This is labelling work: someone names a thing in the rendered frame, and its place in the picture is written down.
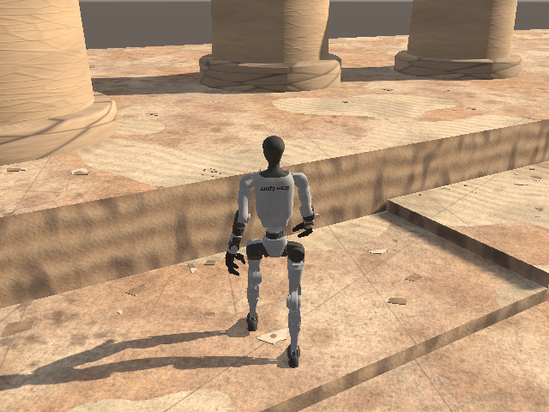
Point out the robot right hand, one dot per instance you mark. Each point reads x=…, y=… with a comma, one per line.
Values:
x=301, y=226

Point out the robot left hand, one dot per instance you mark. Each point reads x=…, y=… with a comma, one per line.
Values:
x=231, y=265

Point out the robot right thigh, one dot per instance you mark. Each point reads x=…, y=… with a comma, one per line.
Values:
x=295, y=266

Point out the robot left upper arm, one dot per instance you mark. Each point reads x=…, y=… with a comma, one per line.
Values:
x=244, y=193

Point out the robot torso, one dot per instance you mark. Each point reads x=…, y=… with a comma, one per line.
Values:
x=274, y=207

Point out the robot right upper arm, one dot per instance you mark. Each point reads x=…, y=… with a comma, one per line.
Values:
x=302, y=183

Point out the robot left forearm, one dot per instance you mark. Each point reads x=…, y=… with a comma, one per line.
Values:
x=236, y=236

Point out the robot right forearm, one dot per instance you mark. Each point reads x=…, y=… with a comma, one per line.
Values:
x=308, y=221

